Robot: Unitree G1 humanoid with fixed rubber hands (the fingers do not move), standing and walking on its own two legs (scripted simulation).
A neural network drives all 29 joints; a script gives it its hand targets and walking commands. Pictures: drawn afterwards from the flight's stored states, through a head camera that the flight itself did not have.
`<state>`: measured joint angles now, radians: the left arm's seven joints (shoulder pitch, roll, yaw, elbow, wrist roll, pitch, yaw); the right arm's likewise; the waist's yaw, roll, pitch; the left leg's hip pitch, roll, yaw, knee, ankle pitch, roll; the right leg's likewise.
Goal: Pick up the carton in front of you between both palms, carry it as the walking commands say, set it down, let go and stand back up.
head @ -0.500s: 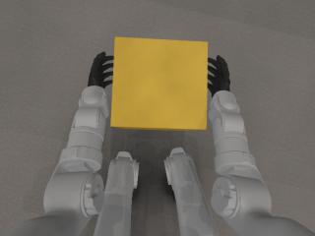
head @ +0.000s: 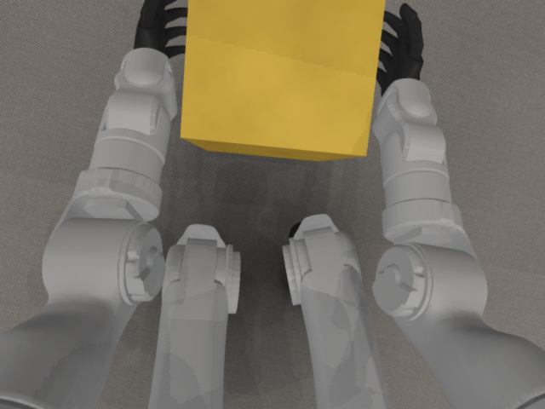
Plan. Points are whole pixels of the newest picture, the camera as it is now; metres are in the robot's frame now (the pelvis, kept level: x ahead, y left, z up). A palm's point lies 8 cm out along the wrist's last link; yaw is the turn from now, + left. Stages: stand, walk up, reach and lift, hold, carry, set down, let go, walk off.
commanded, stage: set down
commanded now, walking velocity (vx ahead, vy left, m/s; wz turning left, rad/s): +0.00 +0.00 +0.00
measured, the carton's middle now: (274, 83) +0.50 -0.04 -0.23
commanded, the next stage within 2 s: none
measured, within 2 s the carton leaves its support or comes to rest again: rests again in 1.24 s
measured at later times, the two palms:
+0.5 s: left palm (164, 63) +0.53 +0.11 -0.20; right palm (382, 88) +0.49 -0.19 -0.19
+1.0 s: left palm (162, 60) +0.53 +0.11 -0.21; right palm (381, 88) +0.49 -0.19 -0.20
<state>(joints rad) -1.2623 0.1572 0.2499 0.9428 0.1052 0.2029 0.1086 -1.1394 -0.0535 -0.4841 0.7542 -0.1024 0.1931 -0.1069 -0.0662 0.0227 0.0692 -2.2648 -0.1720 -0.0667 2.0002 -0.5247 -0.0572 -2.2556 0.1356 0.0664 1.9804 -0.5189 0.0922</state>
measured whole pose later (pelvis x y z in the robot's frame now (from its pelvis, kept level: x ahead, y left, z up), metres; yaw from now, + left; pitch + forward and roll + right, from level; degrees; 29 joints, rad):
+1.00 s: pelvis +0.00 +0.01 -0.05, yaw -1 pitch +37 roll -3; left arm -1.39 0.23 0.24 1.17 0.10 0.12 0.06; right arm -1.25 -0.13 -0.48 0.98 -0.11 0.12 -0.04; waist -0.07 0.02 0.26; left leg -2.27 -0.12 -0.03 2.20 -0.58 -0.01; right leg -2.25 0.10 0.03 2.17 -0.57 0.08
